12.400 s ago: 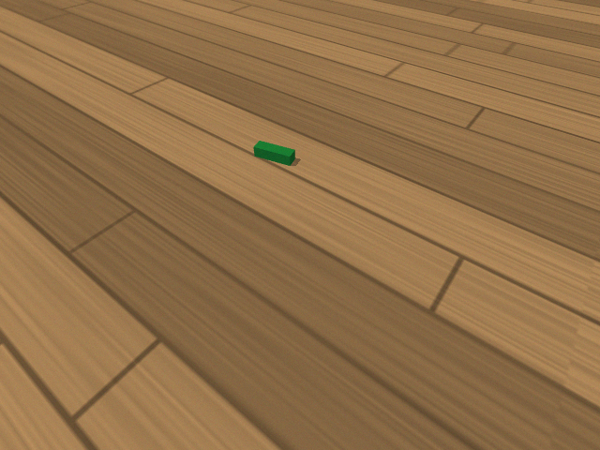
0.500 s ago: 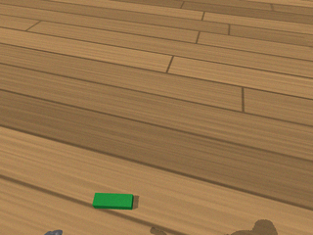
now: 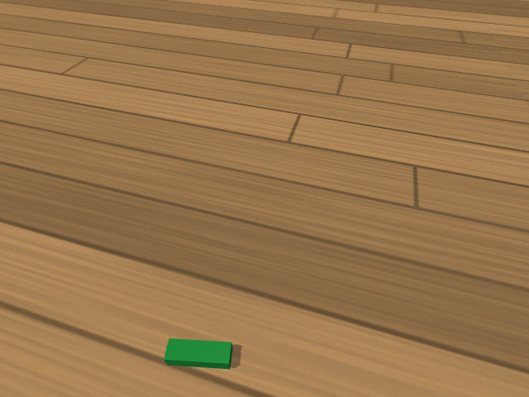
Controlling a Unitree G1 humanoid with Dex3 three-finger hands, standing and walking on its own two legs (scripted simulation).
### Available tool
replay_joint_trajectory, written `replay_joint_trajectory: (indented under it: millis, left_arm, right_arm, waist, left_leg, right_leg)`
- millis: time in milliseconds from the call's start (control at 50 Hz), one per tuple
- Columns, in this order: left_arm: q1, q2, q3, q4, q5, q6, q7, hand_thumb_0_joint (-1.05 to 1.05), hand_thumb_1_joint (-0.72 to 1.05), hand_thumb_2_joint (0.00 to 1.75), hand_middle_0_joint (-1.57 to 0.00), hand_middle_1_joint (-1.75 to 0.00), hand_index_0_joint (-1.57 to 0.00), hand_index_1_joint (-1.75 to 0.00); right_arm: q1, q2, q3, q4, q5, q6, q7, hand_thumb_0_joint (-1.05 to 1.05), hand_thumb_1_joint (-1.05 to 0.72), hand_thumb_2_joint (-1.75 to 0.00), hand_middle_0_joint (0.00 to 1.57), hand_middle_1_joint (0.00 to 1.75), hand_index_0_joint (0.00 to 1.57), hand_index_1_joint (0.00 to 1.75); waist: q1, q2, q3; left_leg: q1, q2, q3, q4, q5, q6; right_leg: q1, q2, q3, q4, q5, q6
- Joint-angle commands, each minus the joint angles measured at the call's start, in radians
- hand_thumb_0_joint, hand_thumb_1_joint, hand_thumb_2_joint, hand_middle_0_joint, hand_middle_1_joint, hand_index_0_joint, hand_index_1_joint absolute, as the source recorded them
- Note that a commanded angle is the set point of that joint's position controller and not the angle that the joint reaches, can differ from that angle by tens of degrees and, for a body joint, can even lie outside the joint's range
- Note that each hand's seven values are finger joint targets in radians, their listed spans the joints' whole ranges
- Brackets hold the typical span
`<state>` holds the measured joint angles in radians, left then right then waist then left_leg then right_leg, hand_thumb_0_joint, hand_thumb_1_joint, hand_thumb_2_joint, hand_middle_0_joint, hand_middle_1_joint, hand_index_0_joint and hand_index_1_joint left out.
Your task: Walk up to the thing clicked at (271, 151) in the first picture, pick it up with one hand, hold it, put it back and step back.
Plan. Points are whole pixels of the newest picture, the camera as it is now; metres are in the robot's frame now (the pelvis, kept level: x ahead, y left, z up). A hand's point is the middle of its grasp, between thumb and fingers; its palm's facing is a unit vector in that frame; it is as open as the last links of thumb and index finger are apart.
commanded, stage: walk up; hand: left
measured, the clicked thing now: (199, 353) +0.42 +0.26 -0.75
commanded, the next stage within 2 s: stand in 0.44 s
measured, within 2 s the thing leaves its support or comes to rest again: neither
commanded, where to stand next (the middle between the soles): +0.04 +0.02 m, yaw -1 degrees
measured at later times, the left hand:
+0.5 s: hand out of the picture +0.09 +0.26 -0.15, palm faces -0.01 -0.93 -0.38, open 7.4 cm
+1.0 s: hand out of the picture +0.09 +0.23 -0.15, palm faces -0.05 -0.94 -0.34, open 7.4 cm
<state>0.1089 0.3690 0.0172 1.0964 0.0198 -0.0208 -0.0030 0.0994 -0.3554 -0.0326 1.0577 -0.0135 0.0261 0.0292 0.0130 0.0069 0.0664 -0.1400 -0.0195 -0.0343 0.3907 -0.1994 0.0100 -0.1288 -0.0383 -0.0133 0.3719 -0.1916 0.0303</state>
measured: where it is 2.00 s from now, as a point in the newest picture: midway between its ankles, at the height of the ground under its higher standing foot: outside the picture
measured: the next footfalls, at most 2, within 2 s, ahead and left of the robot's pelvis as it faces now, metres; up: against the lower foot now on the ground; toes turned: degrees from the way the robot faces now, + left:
none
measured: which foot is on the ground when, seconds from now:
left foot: down 0.00-1.00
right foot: down 0.00-1.00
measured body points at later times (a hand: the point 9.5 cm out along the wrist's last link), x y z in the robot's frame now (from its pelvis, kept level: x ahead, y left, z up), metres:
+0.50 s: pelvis +0.00 +0.00 +0.00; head +0.01 -0.01 +0.45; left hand +0.09 +0.31 -0.12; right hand +0.08 -0.30 -0.13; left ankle +0.01 +0.11 -0.75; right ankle +0.01 -0.14 -0.74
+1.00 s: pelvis +0.01 -0.02 +0.00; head +0.01 -0.03 +0.45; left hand +0.09 +0.28 -0.13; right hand +0.07 -0.33 -0.13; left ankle +0.01 +0.11 -0.74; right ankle +0.01 -0.14 -0.75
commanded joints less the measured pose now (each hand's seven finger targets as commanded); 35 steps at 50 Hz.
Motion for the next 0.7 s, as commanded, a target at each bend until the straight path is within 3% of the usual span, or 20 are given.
replay_joint_trajectory:
  millis: [0, 380, 420, 500, 680]
  left_arm:
    - [-0.054, 0.222, 0.045, -0.053, -0.007, -0.025, 0.021, 0.0, 0.9, 0.9, -0.2, -0.3, -0.2, -0.3]
    - [-0.061, 0.212, 0.046, -0.042, -0.003, -0.02, 0.022, 0.0, 0.9, 0.9, -0.2, -0.3, -0.2, -0.3]
    - [-0.045, 0.186, 0.03, -0.025, -0.009, -0.016, 0.016, 0.0, 0.9, 0.9, -0.2, -0.3, -0.2, -0.3]
    - [-0.05, 0.195, 0.029, -0.034, -0.01, -0.015, 0.011, 0.0, 0.9, 0.9, -0.2, -0.3, -0.2, -0.3]
    - [-0.043, 0.204, 0.025, -0.035, -0.009, -0.019, 0.011, 0.0, 0.9, 0.9, -0.2, -0.3, -0.2, -0.3]
  right_arm:
    - [-0.06, -0.209, -0.041, -0.059, 0.004, -0.027, -0.013, 0.0, -0.9, -0.9, 0.2, 0.3, 0.2, 0.3]
    - [-0.033, -0.213, -0.042, -0.036, 0.003, -0.028, -0.02, 0.0, -0.9, -0.9, 0.2, 0.3, 0.2, 0.3]
    - [-0.023, -0.189, -0.025, -0.023, 0.004, -0.042, -0.024, 0.0, -0.9, -0.9, 0.2, 0.3, 0.2, 0.3]
    - [-0.031, -0.214, -0.025, -0.009, 0.002, -0.057, -0.031, 0.0, -0.9, -0.9, 0.2, 0.3, 0.2, 0.3]
    - [-0.038, -0.208, -0.021, 0.001, 0.005, -0.057, -0.032, 0.0, -0.9, -0.9, 0.2, 0.3, 0.2, 0.3]
  waist:
    - [0.001, 0.025, -0.074]
    - [-0.008, 0.002, -0.088]
    - [-0.016, -0.049, -0.087]
    - [-0.011, -0.007, -0.091]
    - [-0.016, -0.007, -0.098]
  left_leg:
    - [-0.011, 0.12, -0.116, -0.099, 0.067, 0.032]
    - [-0.021, 0.119, -0.111, -0.097, 0.095, 0.032]
    - [0.009, 0.138, -0.118, -0.124, 0.114, 0.022]
    - [0.034, 0.142, -0.109, -0.121, 0.175, 0.013]
    - [0.044, 0.14, -0.084, -0.116, 0.177, 0.006]
  right_leg:
    - [0.021, -0.086, 0.084, -0.067, 0.047, -0.057]
    - [0.044, -0.088, 0.078, -0.062, 0.086, -0.059]
    - [0.029, -0.093, 0.081, -0.075, 0.065, -0.052]
    - [0.034, -0.094, 0.088, -0.081, 0.098, -0.048]
    - [0.051, -0.1, 0.097, -0.097, 0.144, -0.049]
